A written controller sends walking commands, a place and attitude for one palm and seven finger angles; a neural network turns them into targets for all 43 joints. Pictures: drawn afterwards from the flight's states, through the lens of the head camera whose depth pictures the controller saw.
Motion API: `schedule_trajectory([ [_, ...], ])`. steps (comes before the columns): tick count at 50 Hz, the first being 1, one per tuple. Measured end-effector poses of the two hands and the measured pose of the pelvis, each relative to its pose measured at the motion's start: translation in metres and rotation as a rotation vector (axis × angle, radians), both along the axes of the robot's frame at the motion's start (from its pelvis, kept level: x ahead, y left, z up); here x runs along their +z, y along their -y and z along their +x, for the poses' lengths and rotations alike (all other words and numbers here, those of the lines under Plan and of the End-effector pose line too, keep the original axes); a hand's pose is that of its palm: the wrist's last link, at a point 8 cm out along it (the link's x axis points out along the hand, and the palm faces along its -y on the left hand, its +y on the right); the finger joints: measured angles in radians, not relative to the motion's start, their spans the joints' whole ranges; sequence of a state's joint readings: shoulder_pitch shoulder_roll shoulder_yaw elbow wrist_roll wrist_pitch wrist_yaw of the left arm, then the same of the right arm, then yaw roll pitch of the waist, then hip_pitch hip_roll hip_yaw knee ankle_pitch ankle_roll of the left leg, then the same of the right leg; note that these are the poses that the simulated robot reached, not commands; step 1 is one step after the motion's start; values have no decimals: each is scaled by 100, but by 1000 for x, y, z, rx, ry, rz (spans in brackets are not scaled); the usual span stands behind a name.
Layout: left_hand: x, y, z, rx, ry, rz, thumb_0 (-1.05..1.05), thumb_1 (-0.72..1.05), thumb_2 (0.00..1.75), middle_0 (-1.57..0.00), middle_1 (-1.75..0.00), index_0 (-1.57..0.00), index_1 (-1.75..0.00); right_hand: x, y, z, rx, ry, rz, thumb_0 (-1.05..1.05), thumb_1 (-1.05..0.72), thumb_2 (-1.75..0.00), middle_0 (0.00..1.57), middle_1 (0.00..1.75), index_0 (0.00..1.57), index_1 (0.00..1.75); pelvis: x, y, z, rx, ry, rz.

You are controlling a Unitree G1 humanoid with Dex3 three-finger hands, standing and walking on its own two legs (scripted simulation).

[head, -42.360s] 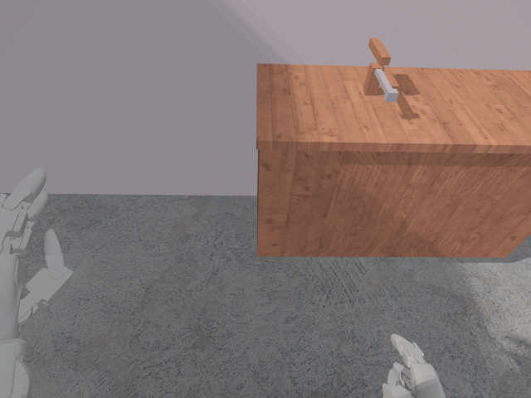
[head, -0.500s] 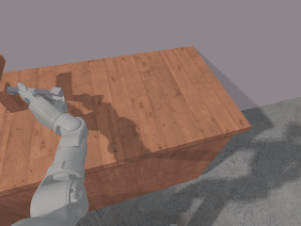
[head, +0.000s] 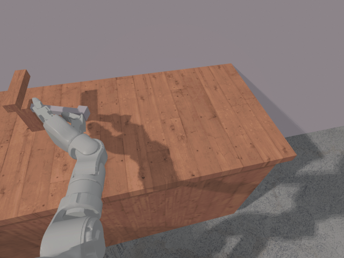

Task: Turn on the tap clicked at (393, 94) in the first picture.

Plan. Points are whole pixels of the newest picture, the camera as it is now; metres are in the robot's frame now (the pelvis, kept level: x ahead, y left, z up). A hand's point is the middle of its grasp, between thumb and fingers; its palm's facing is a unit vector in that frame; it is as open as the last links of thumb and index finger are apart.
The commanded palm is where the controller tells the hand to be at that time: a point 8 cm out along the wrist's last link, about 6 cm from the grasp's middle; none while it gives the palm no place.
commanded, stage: lift the hand up off the lever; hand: left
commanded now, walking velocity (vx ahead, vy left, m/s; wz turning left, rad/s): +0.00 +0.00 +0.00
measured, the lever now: (82, 113) +0.47 +0.25 +0.06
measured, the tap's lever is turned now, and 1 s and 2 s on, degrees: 70 70 70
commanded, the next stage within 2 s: draw the hand back beside the body in 1.60 s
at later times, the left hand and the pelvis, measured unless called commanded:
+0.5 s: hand (79, 116) +0.41 +0.23 +0.10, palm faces +0.81 -0.58 -0.05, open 7.8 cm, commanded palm +0.36 +0.23 +0.10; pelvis +0.00 +0.00 +0.01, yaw +0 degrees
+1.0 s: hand (76, 111) +0.41 +0.22 +0.13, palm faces +0.79 -0.61 -0.04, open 7.8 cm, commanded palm +0.35 +0.24 +0.12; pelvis +0.00 +0.00 +0.02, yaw +0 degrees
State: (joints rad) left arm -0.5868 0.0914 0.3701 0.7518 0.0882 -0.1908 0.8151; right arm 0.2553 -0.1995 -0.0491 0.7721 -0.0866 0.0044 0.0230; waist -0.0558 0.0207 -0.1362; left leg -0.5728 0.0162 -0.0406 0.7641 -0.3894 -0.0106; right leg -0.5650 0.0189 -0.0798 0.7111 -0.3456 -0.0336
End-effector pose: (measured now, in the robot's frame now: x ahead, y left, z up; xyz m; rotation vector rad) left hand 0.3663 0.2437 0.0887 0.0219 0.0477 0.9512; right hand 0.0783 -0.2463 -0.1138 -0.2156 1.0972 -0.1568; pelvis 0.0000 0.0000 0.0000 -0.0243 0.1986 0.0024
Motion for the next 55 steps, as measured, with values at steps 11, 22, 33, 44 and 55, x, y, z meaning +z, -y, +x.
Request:
schedule_trajectory([
  [11,2,9,-3,-5,-32,-32,1,90,90,-15,-15,-15,-15,5,-3,13,12,36,0,0,-91,-90,20,30,20,30,4,0,-3,2,19,3],
  [22,17,2,-8,-5,-29,-3,1,90,90,-15,-15,-15,-15,7,-1,14,10,42,5,0,-91,-90,20,30,20,30,7,3,-3,4,40,5],
  [33,23,6,-8,-5,-21,-12,1,90,90,-15,-15,-15,-15,11,5,16,4,51,-7,1,-91,-90,20,30,20,30,10,5,-3,1,50,7],
  [44,35,-3,-10,-2,-8,2,1,90,90,-15,-15,-15,-15,16,6,24,2,70,-12,1,-91,-90,20,30,20,30,13,5,1,1,66,7],
  [55,38,3,-20,-22,-29,-44,1,90,90,-15,-15,-15,-15,24,-2,46,14,122,6,1,-91,-90,20,30,20,30,18,4,5,-2,100,11],
])
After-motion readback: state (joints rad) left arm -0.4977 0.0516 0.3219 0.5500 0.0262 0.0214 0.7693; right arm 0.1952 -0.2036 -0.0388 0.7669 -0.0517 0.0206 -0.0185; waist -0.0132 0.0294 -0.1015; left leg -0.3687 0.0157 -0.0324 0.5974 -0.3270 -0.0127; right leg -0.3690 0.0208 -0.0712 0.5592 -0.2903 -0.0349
